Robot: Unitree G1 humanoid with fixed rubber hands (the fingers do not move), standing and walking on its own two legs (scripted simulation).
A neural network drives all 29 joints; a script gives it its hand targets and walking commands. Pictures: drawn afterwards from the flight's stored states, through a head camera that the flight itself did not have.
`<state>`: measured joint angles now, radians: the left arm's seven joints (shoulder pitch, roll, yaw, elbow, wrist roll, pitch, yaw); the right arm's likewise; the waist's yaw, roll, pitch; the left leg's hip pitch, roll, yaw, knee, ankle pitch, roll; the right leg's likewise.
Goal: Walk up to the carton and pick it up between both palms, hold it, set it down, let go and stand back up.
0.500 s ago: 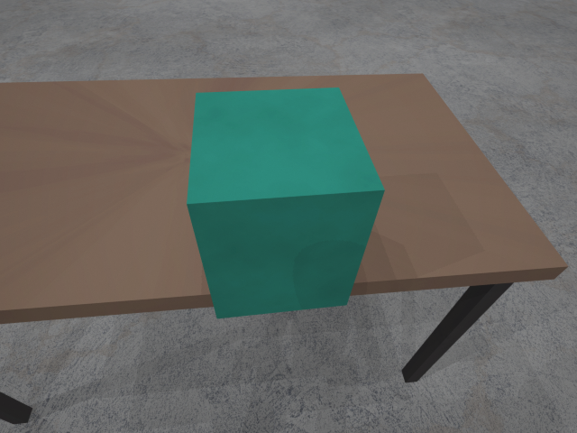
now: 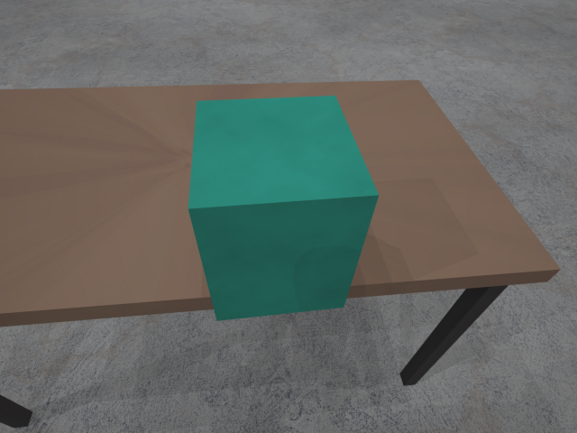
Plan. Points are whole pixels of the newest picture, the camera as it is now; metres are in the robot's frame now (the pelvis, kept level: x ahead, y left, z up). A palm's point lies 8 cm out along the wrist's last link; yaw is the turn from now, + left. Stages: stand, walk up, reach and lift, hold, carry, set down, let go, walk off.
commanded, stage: stand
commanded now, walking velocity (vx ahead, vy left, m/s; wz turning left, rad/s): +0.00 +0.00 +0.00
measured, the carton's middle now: (274, 210) +0.42 +0.02 +0.09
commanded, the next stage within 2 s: reach and lift in 0.72 s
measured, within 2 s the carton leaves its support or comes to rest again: neither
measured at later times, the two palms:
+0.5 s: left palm out of the picture -0.03 +0.20 -0.15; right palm out of the picture -0.03 -0.21 -0.14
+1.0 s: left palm (143, 422) +0.19 +0.21 -0.13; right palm (429, 431) +0.17 -0.21 -0.13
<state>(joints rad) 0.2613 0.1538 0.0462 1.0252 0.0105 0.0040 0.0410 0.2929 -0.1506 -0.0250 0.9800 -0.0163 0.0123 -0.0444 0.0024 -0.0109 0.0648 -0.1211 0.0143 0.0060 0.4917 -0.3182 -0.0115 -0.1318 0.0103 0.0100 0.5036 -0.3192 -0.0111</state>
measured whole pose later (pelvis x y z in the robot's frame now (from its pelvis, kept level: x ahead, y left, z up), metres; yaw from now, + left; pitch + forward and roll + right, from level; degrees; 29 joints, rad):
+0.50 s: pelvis -0.01 -0.01 +0.00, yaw +0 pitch -4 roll +0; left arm 0.28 0.12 0.02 1.15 0.01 0.00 0.04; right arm 0.31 -0.11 -0.01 1.12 -0.01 0.01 -0.05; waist 0.00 -0.01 0.07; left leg -0.11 0.02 0.00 0.45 -0.28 -0.02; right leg -0.12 0.02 0.00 0.46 -0.28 -0.02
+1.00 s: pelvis -0.05 -0.02 -0.03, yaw +3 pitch +9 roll -1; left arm -0.31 0.25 0.03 0.79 -0.07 0.64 0.01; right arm -0.25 -0.13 -0.01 0.89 0.18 0.42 -0.08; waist -0.05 -0.04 -0.02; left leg -0.60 0.03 -0.07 0.77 -0.33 -0.05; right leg -0.57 0.02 -0.07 0.75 -0.34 -0.04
